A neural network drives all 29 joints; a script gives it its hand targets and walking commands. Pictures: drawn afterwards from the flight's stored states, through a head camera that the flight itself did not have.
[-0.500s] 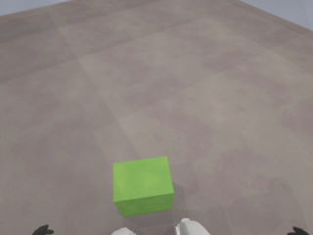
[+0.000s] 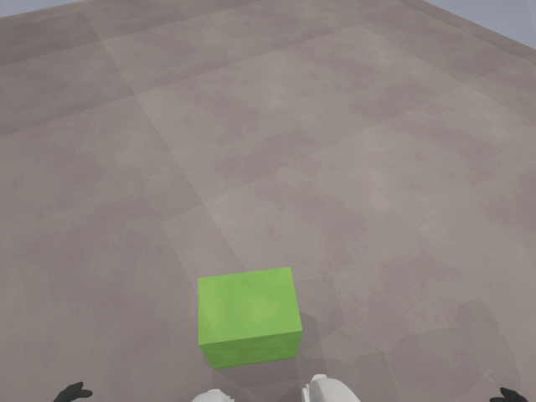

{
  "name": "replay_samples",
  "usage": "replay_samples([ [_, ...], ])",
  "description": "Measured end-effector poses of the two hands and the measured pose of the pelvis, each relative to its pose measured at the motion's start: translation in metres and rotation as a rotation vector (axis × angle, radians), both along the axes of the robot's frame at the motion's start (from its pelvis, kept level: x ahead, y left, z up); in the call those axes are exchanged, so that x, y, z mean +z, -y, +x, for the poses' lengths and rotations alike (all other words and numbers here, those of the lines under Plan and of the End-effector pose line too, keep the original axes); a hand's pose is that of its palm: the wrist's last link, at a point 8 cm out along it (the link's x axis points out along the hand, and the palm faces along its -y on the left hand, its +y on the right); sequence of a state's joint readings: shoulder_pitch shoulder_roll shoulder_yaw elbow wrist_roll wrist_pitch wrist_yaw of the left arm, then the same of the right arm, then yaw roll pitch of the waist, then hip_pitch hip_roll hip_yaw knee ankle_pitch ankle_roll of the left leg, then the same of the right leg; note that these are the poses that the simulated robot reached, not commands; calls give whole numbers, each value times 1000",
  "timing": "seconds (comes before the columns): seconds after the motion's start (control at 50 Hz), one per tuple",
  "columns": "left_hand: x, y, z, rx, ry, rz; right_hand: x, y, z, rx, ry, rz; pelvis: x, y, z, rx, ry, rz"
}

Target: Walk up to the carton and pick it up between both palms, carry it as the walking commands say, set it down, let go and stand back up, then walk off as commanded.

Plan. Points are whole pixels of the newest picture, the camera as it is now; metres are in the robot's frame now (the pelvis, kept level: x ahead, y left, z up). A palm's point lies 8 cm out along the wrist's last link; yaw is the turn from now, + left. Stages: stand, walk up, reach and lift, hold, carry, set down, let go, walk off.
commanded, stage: walk up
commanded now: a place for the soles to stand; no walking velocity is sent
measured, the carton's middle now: (250, 320) +0.44 +0.07 -0.56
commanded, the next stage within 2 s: stand in 0.36 s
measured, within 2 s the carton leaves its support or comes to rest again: neither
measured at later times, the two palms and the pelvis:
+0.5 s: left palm out of the picture +0.12 +0.33 -0.08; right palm out of the picture +0.13 -0.32 -0.08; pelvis +0.00 +0.00 +0.00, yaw +0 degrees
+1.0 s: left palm (84, 351) +0.24 +0.32 -0.11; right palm (441, 339) +0.25 -0.28 -0.12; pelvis +0.01 +0.00 -0.01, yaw +1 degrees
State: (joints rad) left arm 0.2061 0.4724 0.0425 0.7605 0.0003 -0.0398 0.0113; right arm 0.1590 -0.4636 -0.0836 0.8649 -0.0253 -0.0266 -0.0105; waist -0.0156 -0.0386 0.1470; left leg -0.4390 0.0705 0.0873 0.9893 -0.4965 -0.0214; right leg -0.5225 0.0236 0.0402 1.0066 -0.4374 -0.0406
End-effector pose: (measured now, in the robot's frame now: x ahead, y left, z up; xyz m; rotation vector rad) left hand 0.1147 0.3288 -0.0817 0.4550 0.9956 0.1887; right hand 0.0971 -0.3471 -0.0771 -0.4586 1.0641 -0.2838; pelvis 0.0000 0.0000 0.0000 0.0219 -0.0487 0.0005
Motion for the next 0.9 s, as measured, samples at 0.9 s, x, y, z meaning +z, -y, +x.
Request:
replay_samples([
  [0.9,-11,11,106,20,6,-32,-35,-63,124,88,87,172,-4,1,9,11,-218,2],
])
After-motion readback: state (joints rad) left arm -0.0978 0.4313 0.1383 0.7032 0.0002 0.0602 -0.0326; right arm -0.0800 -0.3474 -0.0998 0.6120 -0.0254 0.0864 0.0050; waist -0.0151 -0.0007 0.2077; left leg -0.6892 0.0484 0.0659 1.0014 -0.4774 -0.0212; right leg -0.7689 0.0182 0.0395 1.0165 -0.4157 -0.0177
